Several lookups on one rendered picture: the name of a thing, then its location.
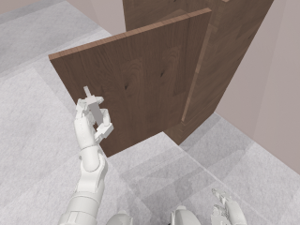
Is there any left robot thigh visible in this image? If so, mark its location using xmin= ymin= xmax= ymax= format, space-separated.
xmin=106 ymin=213 xmax=133 ymax=225

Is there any handle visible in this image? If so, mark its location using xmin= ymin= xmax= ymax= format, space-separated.
xmin=83 ymin=86 xmax=104 ymax=126

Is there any cupboard door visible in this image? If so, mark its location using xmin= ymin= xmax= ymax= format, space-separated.
xmin=48 ymin=7 xmax=212 ymax=158

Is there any left robot forearm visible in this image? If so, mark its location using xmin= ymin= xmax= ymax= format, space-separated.
xmin=57 ymin=145 xmax=109 ymax=225

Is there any robot right hand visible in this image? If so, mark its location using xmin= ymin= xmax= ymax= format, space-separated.
xmin=210 ymin=187 xmax=248 ymax=225

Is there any robot left hand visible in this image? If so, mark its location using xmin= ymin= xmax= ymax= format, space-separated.
xmin=73 ymin=97 xmax=113 ymax=151

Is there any right robot shin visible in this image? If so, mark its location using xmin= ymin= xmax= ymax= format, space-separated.
xmin=176 ymin=205 xmax=186 ymax=210

